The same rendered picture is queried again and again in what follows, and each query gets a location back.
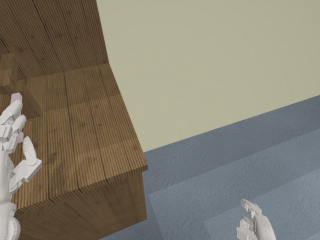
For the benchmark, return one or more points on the tap lever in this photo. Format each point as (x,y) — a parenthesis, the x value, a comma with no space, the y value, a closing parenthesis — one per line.
(14,97)

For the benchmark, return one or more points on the robot right hand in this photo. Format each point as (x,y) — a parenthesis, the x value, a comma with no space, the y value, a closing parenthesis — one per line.
(258,229)

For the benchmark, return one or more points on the robot left forearm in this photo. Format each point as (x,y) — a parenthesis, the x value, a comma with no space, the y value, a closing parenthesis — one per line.
(9,226)

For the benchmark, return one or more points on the robot left hand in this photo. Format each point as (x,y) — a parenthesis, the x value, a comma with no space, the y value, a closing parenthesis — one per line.
(10,127)

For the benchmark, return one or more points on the counter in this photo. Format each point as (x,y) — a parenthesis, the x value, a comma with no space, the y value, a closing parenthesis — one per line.
(90,185)

